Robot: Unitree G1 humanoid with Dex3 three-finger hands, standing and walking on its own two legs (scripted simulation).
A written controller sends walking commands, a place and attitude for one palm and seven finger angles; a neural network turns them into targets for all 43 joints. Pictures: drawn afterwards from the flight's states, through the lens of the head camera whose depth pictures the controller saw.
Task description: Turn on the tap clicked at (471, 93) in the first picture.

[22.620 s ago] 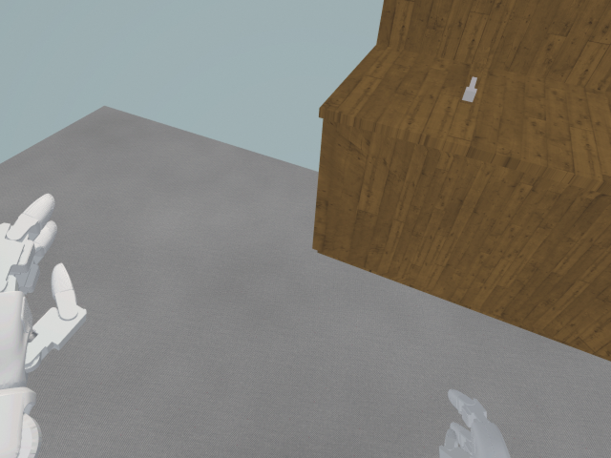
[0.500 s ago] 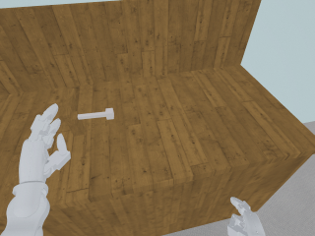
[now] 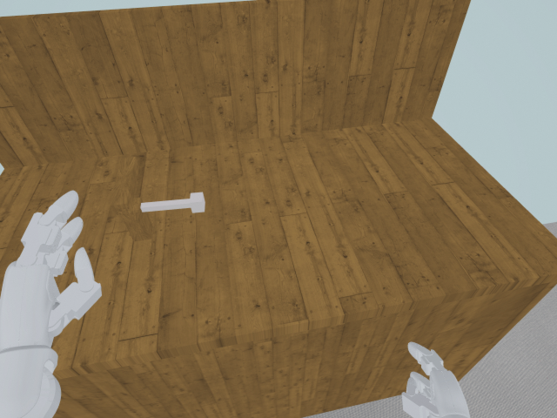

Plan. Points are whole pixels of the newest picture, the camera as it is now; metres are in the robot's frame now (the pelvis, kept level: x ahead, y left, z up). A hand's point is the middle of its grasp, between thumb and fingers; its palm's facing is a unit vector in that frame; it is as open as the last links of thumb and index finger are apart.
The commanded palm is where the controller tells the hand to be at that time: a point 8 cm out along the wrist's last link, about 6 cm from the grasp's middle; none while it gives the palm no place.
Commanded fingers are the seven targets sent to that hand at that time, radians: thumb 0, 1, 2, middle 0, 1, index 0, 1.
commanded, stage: step back with the hand held close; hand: left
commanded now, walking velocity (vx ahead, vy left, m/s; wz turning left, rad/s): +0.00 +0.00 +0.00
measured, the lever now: (197, 202) +0.48 +0.23 +0.03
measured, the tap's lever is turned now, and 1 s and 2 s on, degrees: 86 86 86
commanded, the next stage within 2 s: stop stepping back and stand still in 1.46 s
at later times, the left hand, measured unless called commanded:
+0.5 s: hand (77, 318) +0.17 +0.24 +0.15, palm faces +0.30 -0.86 -0.42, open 7.4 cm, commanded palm +0.12 +0.29 +0.17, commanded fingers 0.00 0.90 0.90 -0.20 -0.30 -0.20 -0.30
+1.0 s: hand (27, 364) +0.12 +0.26 +0.15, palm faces +0.38 -0.84 -0.38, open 7.4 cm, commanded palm +0.05 +0.31 +0.17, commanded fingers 0.00 0.90 0.90 -0.20 -0.30 -0.20 -0.30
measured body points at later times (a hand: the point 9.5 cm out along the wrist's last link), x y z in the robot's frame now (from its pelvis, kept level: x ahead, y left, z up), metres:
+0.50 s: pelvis -0.04 +0.01 -0.01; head -0.03 +0.01 +0.44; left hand +0.15 +0.29 +0.17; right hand +0.14 -0.23 -0.08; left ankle -0.01 +0.10 -0.74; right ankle +0.01 -0.08 -0.74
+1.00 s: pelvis -0.09 +0.02 -0.02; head -0.06 +0.04 +0.43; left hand +0.09 +0.30 +0.17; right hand +0.09 -0.20 -0.10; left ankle -0.03 +0.12 -0.74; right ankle +0.01 -0.07 -0.74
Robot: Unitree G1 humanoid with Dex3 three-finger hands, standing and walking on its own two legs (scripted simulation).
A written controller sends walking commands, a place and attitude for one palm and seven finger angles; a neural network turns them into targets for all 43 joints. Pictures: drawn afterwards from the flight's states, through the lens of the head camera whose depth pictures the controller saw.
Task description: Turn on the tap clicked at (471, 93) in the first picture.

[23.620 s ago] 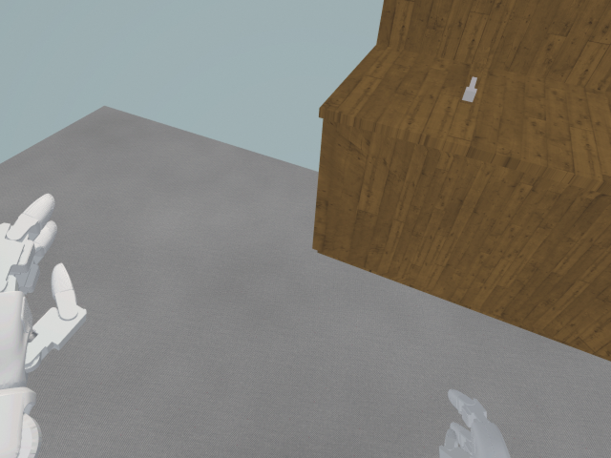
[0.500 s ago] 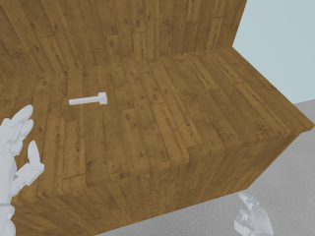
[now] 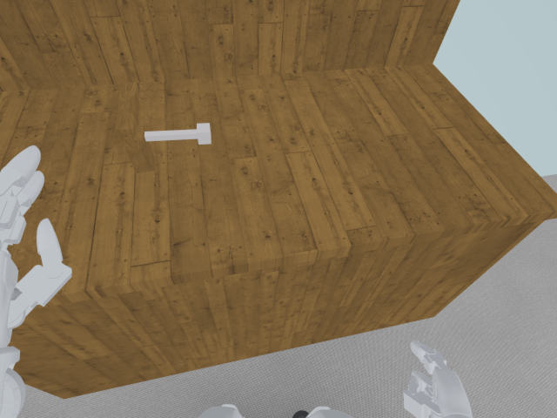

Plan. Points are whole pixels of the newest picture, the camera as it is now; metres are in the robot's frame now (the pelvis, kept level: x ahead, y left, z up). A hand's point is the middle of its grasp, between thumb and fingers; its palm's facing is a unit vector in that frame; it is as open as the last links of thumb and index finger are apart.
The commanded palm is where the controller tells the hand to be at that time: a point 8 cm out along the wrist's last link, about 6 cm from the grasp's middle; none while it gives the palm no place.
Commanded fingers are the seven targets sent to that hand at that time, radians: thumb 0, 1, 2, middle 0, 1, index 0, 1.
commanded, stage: step back with the hand held close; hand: left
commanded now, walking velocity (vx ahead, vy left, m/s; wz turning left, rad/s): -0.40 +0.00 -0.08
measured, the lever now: (204, 133) +0.59 +0.17 +0.05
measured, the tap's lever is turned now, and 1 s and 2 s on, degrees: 86 86 86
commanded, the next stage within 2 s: stop stepping back and stand still in 0.46 s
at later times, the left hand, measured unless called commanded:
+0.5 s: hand (65, 349) +0.15 +0.19 +0.19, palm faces +0.20 -0.88 -0.43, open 7.4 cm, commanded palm +0.10 +0.25 +0.19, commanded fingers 0.00 0.90 0.90 -0.20 -0.30 -0.20 -0.30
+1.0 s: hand out of the picture +0.03 +0.20 +0.18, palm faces +0.32 -0.89 -0.32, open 7.4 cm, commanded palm -0.02 +0.25 +0.19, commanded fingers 0.00 0.90 0.90 -0.20 -0.30 -0.20 -0.30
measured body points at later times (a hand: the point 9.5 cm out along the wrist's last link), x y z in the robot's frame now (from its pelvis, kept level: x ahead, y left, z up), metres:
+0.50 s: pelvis -0.08 -0.02 +0.02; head -0.04 +0.00 +0.46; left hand +0.14 +0.23 +0.21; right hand +0.08 -0.25 -0.06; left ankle -0.05 +0.09 -0.69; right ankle -0.09 -0.14 -0.72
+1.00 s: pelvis -0.21 -0.01 -0.01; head -0.22 +0.01 +0.44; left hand +0.01 +0.25 +0.19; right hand -0.09 -0.28 -0.08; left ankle -0.20 +0.10 -0.73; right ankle -0.13 -0.14 -0.70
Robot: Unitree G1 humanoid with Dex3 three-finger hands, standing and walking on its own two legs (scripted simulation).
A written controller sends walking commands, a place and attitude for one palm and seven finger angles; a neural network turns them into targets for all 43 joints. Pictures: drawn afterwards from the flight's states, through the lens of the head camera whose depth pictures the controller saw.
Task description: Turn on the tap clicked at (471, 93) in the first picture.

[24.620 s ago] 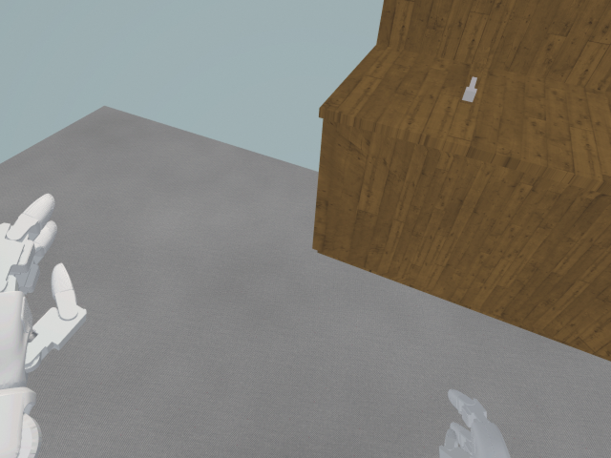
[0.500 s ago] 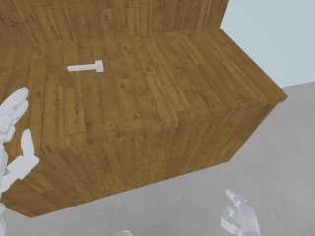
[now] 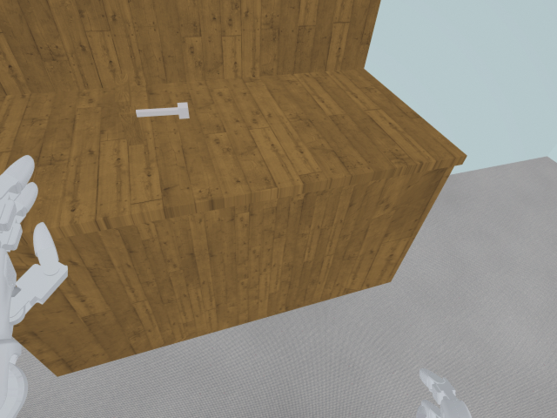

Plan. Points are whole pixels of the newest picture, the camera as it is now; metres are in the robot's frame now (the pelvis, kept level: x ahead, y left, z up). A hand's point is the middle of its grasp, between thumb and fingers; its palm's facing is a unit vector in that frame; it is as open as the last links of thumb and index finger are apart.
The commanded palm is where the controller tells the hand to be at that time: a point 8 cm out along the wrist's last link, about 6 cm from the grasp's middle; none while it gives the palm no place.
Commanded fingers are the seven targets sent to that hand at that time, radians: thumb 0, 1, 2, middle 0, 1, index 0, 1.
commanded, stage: stop stepping back and stand still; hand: left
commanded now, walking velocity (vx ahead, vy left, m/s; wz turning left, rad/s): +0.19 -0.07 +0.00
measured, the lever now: (183, 110) +0.77 +0.26 +0.05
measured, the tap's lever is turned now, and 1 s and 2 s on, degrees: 86 86 86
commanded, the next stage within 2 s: stand and check the lever's angle in 0.40 s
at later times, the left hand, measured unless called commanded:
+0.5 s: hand (38, 298) +0.19 +0.24 +0.19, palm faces +0.47 -0.81 -0.35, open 7.4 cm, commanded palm +0.13 +0.27 +0.20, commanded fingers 0.00 0.90 0.90 -0.20 -0.30 -0.20 -0.30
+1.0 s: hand (33, 276) +0.21 +0.26 +0.18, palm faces +0.45 -0.84 -0.32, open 7.4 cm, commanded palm +0.15 +0.30 +0.20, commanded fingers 0.00 0.90 0.90 -0.20 -0.30 -0.20 -0.30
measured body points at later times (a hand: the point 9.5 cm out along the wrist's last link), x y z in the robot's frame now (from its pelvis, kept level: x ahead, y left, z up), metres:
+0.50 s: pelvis -0.02 -0.02 +0.01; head -0.03 -0.01 +0.46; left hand +0.15 +0.28 +0.20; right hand +0.15 -0.25 -0.06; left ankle +0.01 +0.11 -0.72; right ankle +0.03 -0.11 -0.71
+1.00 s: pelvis +0.01 +0.01 +0.02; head +0.01 +0.02 +0.47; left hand +0.18 +0.30 +0.20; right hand +0.21 -0.20 -0.04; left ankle +0.01 +0.11 -0.72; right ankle +0.04 -0.11 -0.72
